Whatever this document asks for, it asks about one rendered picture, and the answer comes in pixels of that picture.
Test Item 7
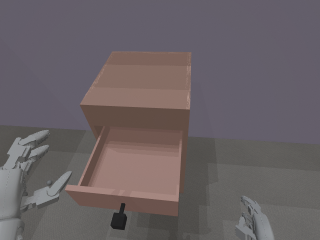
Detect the robot left hand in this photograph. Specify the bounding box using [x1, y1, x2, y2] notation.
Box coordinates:
[0, 130, 72, 220]

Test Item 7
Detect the robot right hand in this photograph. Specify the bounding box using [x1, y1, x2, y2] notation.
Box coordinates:
[235, 195, 275, 240]

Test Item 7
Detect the robot left forearm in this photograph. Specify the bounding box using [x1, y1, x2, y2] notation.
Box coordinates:
[0, 218, 25, 240]

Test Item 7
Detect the handle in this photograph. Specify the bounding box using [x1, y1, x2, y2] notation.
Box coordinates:
[110, 203, 127, 230]

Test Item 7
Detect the cabinet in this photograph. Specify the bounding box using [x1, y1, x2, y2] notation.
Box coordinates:
[80, 51, 192, 194]

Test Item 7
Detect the drawer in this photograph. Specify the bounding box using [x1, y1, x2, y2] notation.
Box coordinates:
[65, 126, 183, 217]

